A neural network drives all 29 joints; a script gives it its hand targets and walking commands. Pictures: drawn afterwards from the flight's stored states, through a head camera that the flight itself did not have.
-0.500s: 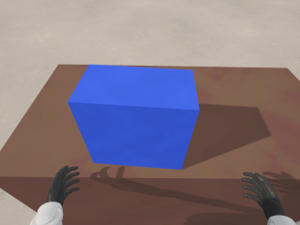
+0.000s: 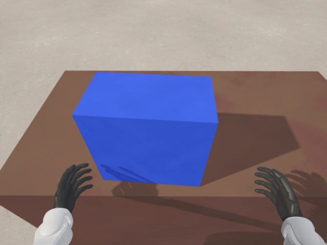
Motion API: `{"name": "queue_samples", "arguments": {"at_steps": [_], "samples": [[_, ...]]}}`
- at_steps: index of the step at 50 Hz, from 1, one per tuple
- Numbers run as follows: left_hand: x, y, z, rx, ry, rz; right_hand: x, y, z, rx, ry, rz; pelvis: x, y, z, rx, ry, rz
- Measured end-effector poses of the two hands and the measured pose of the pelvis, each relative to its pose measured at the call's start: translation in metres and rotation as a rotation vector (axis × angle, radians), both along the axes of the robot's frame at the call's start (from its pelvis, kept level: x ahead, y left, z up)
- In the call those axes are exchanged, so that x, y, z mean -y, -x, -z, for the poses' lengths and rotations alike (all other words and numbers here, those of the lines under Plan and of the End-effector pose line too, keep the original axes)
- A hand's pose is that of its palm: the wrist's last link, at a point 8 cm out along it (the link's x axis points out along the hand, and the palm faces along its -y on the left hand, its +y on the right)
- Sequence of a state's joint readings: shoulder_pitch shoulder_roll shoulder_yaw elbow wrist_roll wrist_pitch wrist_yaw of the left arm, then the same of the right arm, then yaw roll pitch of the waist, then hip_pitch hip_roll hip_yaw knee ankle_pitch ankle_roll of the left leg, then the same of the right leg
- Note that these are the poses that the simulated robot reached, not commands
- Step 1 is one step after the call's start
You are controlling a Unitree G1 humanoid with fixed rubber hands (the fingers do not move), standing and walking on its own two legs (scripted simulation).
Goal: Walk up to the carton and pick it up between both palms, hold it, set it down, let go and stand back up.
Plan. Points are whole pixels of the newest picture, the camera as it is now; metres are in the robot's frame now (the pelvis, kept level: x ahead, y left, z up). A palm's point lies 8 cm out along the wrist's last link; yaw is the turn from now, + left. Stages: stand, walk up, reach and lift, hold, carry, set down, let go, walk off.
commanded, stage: reach and lift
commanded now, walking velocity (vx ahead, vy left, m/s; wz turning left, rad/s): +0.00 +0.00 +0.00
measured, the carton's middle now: (151, 133) +0.39 +0.06 +0.05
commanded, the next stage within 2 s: none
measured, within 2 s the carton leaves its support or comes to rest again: neither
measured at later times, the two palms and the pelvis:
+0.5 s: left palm (74, 165) +0.27 +0.24 +0.08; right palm (280, 172) +0.25 -0.23 +0.08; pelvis +0.00 +0.00 +0.00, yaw +0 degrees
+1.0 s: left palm (79, 114) +0.36 +0.23 +0.15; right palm (273, 128) +0.35 -0.24 +0.12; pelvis -0.02 +0.00 +0.00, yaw +0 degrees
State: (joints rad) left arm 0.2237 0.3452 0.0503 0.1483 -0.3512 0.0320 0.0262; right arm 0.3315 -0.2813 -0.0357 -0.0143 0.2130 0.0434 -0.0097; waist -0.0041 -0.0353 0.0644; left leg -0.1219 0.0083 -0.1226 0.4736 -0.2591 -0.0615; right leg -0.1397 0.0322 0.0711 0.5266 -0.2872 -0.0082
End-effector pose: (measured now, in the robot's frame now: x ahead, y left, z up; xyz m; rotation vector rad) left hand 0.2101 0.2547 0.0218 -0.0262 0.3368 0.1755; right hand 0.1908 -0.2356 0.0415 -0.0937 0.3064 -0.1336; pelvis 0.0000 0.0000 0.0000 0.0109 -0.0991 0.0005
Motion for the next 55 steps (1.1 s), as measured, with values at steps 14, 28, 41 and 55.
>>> {"name": "queue_samples", "arguments": {"at_steps": [14, 28, 41, 55], "samples": [[0.013, -0.051, -0.033, -0.030, -0.025, 0.050, 0.000, -0.051, -0.021, 0.050, -0.054, 0.021, 0.000, -0.005, -0.001, -0.013, -0.001, -0.001], [0.021, -0.067, -0.067, 0.005, -0.043, 0.105, -0.003, -0.071, -0.048, 0.107, -0.074, 0.030, -0.001, 0.006, -0.002, -0.003, 0.001, 0.000], [0.024, -0.127, -0.116, 0.048, -0.032, 0.090, -0.002, -0.126, -0.069, 0.061, -0.120, 0.035, 0.000, 0.023, -0.002, -0.006, -0.001, 0.000], [0.027, -0.164, -0.134, 0.051, -0.042, 0.102, 0.007, -0.167, -0.088, 0.063, -0.091, 0.050, 0.001, 0.013, -0.003, -0.047, -0.003, -0.002]]}}
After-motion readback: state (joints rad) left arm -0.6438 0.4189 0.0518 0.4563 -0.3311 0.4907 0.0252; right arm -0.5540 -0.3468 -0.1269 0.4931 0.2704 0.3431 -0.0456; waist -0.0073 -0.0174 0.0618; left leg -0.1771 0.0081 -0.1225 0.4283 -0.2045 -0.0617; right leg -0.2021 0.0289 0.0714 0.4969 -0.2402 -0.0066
